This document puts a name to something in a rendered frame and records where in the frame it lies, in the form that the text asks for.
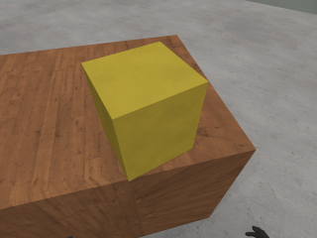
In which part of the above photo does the pedestal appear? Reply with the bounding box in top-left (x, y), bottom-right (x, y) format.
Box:
top-left (0, 35), bottom-right (256, 238)

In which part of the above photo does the right robot hand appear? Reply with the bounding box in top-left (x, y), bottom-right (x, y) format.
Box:
top-left (245, 225), bottom-right (269, 238)

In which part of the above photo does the carton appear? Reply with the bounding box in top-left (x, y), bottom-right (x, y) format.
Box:
top-left (81, 42), bottom-right (209, 181)

